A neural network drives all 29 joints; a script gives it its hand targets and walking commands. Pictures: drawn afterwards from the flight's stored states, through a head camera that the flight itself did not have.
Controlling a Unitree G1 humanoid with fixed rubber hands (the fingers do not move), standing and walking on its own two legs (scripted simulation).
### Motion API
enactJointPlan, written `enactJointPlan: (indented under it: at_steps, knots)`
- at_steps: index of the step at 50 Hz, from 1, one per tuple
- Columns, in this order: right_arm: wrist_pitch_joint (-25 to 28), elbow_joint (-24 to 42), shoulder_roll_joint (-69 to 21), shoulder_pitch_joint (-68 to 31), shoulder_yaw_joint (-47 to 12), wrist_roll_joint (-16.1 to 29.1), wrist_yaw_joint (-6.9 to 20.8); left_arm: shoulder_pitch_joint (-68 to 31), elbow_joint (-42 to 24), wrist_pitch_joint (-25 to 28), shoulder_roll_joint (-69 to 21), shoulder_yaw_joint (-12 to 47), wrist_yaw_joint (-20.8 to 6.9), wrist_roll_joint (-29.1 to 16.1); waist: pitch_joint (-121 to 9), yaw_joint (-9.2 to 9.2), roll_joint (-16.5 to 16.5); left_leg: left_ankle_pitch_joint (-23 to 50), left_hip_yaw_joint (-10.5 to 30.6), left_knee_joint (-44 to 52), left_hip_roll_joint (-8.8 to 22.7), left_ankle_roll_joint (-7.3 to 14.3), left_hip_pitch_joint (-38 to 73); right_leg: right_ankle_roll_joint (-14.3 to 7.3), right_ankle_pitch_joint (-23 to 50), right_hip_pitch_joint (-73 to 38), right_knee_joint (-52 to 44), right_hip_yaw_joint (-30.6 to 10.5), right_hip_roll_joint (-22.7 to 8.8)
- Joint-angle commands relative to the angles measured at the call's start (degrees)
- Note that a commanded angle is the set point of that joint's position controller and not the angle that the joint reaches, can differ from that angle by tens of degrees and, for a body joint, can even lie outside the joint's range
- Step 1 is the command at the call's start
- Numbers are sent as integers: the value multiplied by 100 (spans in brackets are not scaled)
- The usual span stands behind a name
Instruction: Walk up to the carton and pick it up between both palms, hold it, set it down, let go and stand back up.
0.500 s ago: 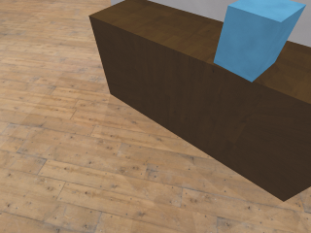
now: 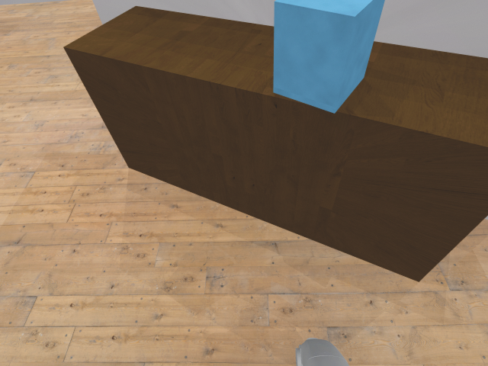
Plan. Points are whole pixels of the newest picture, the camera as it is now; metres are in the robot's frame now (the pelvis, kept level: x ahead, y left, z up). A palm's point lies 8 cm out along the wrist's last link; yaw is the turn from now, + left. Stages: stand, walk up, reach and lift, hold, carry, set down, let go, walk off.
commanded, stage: walk up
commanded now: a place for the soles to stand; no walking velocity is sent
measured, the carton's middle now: (325, 44) +0.86 -0.23 +0.08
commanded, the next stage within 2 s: none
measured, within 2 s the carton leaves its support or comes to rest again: neither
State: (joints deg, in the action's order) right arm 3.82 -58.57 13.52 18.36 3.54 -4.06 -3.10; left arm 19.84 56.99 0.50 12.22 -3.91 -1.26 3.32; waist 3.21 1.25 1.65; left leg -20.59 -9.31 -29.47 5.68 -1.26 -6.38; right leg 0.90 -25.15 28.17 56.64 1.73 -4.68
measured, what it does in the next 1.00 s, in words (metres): walks ahead, turning right: right foot, then left foot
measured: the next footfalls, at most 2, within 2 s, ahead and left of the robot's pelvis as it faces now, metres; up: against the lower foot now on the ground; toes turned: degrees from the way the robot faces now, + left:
right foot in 0.10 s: +0.14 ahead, -0.18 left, +0.00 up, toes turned -10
left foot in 0.56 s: +0.45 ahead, +0.09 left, +0.00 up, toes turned -12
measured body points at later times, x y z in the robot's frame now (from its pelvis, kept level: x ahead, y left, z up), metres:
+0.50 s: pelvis +0.21 -0.02 -0.01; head +0.22 -0.04 +0.44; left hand +0.20 +0.22 -0.13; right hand +0.30 -0.28 -0.13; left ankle +0.40 +0.10 -0.70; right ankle +0.10 -0.17 -0.73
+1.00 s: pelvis +0.43 -0.02 -0.03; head +0.43 -0.05 +0.42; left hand +0.66 +0.13 -0.12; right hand +0.29 -0.24 -0.18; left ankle +0.41 +0.10 -0.73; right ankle +0.47 -0.13 -0.74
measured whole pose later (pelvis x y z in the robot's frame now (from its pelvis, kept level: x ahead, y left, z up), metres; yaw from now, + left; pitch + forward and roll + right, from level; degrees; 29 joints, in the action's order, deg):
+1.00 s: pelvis +0.43 -0.02 -0.03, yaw -29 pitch -3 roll +0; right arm 0.2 -47.3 17.0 25.2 -0.7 -3.3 1.1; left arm 16.1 38.5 3.3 11.5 -1.5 1.1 2.6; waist 5.4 2.9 3.4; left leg -31.2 -13.9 -47.3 6.8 -0.1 -10.4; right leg -3.8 -13.2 24.4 41.3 4.0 1.5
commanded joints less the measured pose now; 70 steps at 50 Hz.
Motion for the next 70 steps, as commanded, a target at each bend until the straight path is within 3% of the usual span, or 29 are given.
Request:
enactJointPlan:
  at_steps: [1,3,5,6,7,8,15,23,27,28,29,30,31,35,40,44,47,48,49,50,51,53,56,61,65,66,68,69,70]
  knots:
    - [26,431,1076,-443,112,-102,130,304,-547,126,196,-25,-85,-96,753,-289,640,-2111,502,1330,1158,1048,-1138,-137,355,-631,-1031,292,-163]
    - [-92,481,1249,-637,91,-171,175,1040,-402,172,323,-91,-38,-142,542,-587,49,-2580,-13,291,925,1008,-1853,-255,982,-2089,-1489,997,193]
    - [-258,639,558,-556,-196,-220,327,2156,-197,165,827,-376,121,-227,356,-1108,-2095,-2480,-472,-3281,-9,667,-2934,-494,-158,-2944,-2196,105,485]
    - [-291,1101,177,-697,-344,-177,489,2257,-412,151,916,-228,152,-222,640,-918,-2413,-2166,250,-4755,-411,422,-4000,-734,-1923,-2364,-3392,-3201,-785]
    - [-324,1396,502,-400,-314,77,573,1948,-674,119,1361,-193,231,-393,673,-598,-1600,-2240,1081,-4894,-239,355,-4094,-1474,-3937,-1882,-5192,-5767,-1950]
    - [-269,1416,689,-489,-388,147,592,1370,-945,124,1643,-193,327,-426,904,-372,-1058,-1591,1324,-5089,47,209,-4272,-1600,-4278,-1682,-5523,-6037,-2146]
    - [-186,1423,733,-304,-371,122,594,1008,-853,472,1074,54,278,-193,539,-151,-886,186,1074,-3208,106,-87,-3068,-1318,-30,-1243,-4270,-2285,-1022]
    - [-97,1835,407,-1099,-417,79,662,1051,-868,578,947,38,192,-83,427,-316,-822,1721,760,-1239,-63,-10,-2211,-998,1070,-1401,-3772,-1267,-685]
    - [8,1515,734,346,-121,74,466,850,-1022,412,978,64,146,90,62,274,-398,1122,592,-416,-383,54,-64,-729,1503,-989,-2142,-1225,-456]
    - [36,1400,1031,984,5,34,413,1236,-1005,377,585,205,107,61,-434,403,388,574,1262,-235,124,83,695,-494,1061,-644,-558,-770,102]
    - [12,1479,1449,1185,76,-34,383,1681,-1110,319,105,347,90,18,-735,189,1494,-483,3254,412,1369,68,1021,-220,-731,193,956,-484,668]
    - [-121,1596,1886,951,204,238,310,1905,-1343,238,267,290,168,-244,-733,130,1845,-2169,5142,1980,1924,447,832,-190,-951,804,1682,-586,699]
    - [-166,1720,1649,556,129,402,271,1357,-1407,197,475,282,208,-141,-87,97,1088,-2984,5188,2521,2020,406,-22,-211,-553,732,2094,-882,409]
    - [-73,1623,831,229,-106,239,342,810,-1379,220,496,214,177,-93,413,-67,708,-253,2111,1607,1206,890,-763,-206,93,312,1150,-674,55]
    - [16,1495,765,555,-165,111,360,217,-1710,243,337,248,131,-91,283,51,459,1228,1202,1203,1401,1364,-249,-181,364,551,-30,-326,145]
    - [-84,1543,1038,464,-171,49,409,-85,-1945,297,247,237,105,-144,98,22,696,1305,313,666,1120,1227,-791,-334,1026,-635,-1300,301,441]
    - [-270,1555,906,337,-320,100,420,721,-1815,308,490,47,238,-83,-213,-444,1,467,-183,-726,717,758,-1636,-507,1874,-2385,-2090,375,754]
    - [-321,1528,727,530,-425,89,420,1123,-1821,292,739,-72,306,-71,-362,-683,-582,229,-392,-1844,453,522,-2069,-593,1556,-2885,-2376,-484,316]
    - [-406,1675,503,720,-499,36,429,1516,-1952,279,1205,-181,406,-14,-399,-669,-1469,-1681,-253,-3525,-73,129,-2819,-905,1124,-2954,-3214,-3387,-1409]
    - [-587,1801,918,806,-341,99,426,1652,-1991,184,1395,-261,497,-273,-271,-705,-798,-2139,452,-4109,-114,-47,-3116,-1595,99,-2587,-3803,-4828,-2076]
    - [-691,1848,1062,519,-298,84,418,1406,-2050,144,1453,-288,570,-410,9,-636,-701,-2007,727,-4492,-12,-119,-3324,-1803,-740,-2137,-4167,-5052,-2093]
    - [-667,1931,971,-5,-269,45,391,842,-2104,182,1126,-135,582,-361,428,-503,-644,-1476,974,-4407,133,-147,-3610,-1558,-552,-1784,-4101,-4003,-1606]
    - [-590,1619,690,454,-326,69,361,160,-2091,312,667,55,511,-279,22,-108,-962,-666,1034,-3406,171,-216,-2261,-1275,2336,-995,-3636,-2228,-859]
    - [-542,1662,423,30,-333,292,315,-247,-2103,232,963,-45,365,-213,-461,-85,-1170,102,453,-2279,-389,-57,-1243,-1181,4750,-709,-2705,-1107,-325]
    - [-453,1759,419,-50,-255,319,245,-548,-2077,-56,1111,37,251,-178,-741,41,-896,1520,188,-257,-576,53,-345,-776,3413,-652,-1880,-1285,-71]
    - [-409,1820,581,-40,-204,296,219,-361,-2036,-91,959,108,220,-210,-776,27,-582,1840,632,54,-244,170,-9,-520,2602,-358,-1615,-1379,60]
    - [-430,1995,1293,-223,-16,356,207,341,-2002,-173,462,202,296,-251,-698,-204,856,2318,2867,736,2048,1155,-373,43,-1214,143,112,-650,901]
    - [-441,1993,1421,-425,75,444,165,88,-1924,-263,637,124,379,-148,-469,-80,934,1819,3436,1050,2443,1630,-965,114,-1522,171,1052,-764,710]
    - [-435,1959,1158,-493,11,441,135,-192,-1920,-289,753,58,387,-99,49,-3,610,1766,2974,1169,2125,1544,-1232,113,-1300,302,1250,-996,699]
